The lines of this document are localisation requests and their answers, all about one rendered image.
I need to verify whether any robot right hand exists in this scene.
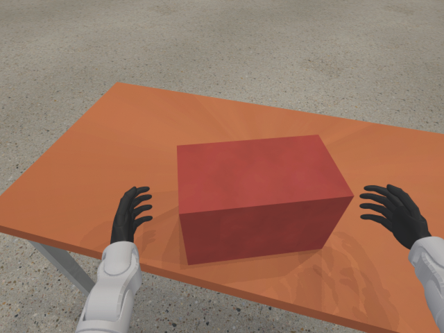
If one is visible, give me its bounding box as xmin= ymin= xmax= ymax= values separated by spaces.
xmin=359 ymin=184 xmax=432 ymax=250

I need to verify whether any table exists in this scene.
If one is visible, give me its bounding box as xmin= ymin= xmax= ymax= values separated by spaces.
xmin=0 ymin=82 xmax=444 ymax=333

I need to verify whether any right robot forearm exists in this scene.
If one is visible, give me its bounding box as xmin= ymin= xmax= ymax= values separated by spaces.
xmin=408 ymin=237 xmax=444 ymax=333

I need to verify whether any robot left hand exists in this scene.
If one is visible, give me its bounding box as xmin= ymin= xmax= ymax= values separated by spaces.
xmin=110 ymin=187 xmax=153 ymax=244

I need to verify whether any left robot forearm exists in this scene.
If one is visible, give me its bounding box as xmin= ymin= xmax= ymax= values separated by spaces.
xmin=75 ymin=241 xmax=142 ymax=333

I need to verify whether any carton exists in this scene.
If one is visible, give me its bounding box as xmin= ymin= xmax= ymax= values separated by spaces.
xmin=177 ymin=135 xmax=354 ymax=265

